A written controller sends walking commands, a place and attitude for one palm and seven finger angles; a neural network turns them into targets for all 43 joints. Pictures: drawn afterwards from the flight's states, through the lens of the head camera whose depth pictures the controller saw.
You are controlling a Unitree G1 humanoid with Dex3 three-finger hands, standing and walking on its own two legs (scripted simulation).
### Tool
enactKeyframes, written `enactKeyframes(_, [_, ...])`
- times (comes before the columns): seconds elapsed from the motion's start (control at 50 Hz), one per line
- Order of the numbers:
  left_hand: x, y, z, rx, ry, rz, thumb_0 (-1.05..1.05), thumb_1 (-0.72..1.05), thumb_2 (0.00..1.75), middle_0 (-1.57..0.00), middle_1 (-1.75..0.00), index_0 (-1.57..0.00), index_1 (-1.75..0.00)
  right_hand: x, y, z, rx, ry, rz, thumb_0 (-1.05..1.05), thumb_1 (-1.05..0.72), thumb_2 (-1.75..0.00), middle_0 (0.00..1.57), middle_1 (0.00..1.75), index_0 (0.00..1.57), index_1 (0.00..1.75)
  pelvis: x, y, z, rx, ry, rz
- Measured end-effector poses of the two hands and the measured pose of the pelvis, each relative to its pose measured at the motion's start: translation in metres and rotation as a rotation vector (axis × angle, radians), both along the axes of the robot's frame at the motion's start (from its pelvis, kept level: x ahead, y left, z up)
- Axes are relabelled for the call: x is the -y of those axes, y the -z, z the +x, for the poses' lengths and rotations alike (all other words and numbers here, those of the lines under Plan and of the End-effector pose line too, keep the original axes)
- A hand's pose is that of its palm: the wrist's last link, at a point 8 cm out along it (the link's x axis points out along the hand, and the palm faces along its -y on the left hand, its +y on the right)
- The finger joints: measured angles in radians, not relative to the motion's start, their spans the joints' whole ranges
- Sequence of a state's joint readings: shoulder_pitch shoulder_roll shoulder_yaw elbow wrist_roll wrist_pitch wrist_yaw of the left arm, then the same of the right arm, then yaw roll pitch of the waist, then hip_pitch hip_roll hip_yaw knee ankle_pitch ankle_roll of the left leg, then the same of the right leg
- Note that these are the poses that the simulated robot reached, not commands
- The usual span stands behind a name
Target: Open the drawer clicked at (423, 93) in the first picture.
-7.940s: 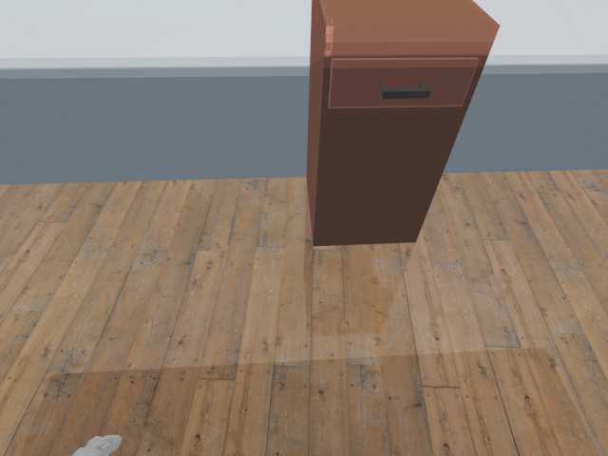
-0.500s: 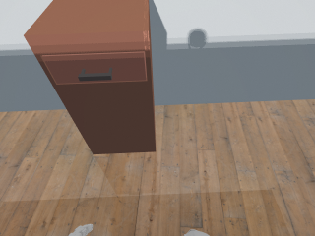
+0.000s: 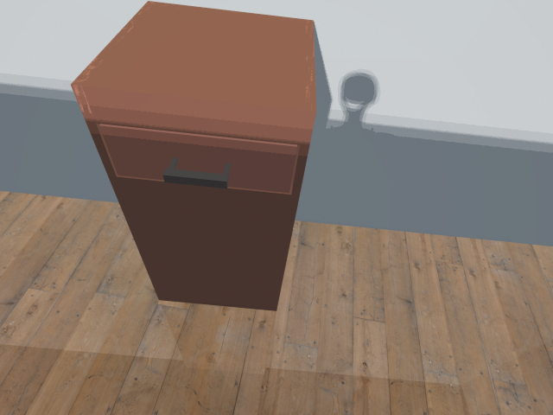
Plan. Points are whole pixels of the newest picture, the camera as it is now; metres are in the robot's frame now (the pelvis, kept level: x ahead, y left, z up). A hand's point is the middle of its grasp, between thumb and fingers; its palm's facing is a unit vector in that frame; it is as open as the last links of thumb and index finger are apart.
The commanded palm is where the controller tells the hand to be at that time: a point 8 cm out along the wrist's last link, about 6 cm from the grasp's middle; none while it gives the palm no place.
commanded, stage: come to a stop and stand still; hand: left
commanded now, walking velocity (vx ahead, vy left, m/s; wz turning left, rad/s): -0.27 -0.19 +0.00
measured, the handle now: (198, 171) +0.57 +0.22 -0.03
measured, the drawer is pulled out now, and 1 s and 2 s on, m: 0.00 0.00 0.00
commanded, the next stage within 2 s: look again from close up in 1.32 s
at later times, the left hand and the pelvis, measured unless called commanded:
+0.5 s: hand out of the picture +0.11 +0.13 -0.15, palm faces -0.01 -0.96 -0.28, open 7.4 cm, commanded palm none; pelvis +0.03 -0.06 +0.00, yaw -1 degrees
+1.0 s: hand out of the picture -0.01 +0.18 -0.17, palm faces +0.09 -0.97 -0.22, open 7.4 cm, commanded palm none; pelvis +0.00 -0.02 +0.00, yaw +0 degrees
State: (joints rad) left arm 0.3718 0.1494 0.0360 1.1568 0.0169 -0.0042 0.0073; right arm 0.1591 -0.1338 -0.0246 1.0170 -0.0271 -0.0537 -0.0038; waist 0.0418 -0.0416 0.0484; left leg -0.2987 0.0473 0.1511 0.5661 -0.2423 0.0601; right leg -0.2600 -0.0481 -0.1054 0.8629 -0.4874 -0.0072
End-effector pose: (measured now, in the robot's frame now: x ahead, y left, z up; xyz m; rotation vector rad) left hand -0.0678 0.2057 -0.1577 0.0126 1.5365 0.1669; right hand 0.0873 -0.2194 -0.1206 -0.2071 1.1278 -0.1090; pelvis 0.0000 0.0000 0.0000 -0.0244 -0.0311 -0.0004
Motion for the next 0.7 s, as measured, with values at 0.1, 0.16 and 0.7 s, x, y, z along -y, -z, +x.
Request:
enactKeyframes(0.1, [-0.011,-0.009,0.046,0.035,0.032,0.018,0.0,0.91,0.9,-0.19,-0.29,-0.2,-0.3,0.002,-0.004,-0.003,-0.062,0.066,-0.033,-0.03,-0.96,-0.89,0.2,0.3,0.21,0.3,-0.007,-0.009,0.018,-0.012,0.005,0.013])
enactKeyframes(0.16, [-0.015,-0.01,0.075,0.069,0.047,0.036,0.0,0.91,0.9,-0.19,-0.29,-0.2,-0.3,0.006,-0.002,-0.009,-0.118,0.084,-0.039,-0.02,-0.96,-0.89,0.2,0.3,0.21,0.3,-0.006,-0.011,0.026,-0.018,0.006,0.015])
enactKeyframes(0.7, [0.038,-0.054,0.141,0.294,0.108,0.199,0.0,0.91,0.9,-0.2,-0.3,-0.21,-0.3,0.091,0.026,-0.049,-0.241,0.109,0.066,0.0,-0.91,-0.89,0.2,0.29,0.2,0.29,0.068,-0.013,0.012,-0.028,0.001,0.086])
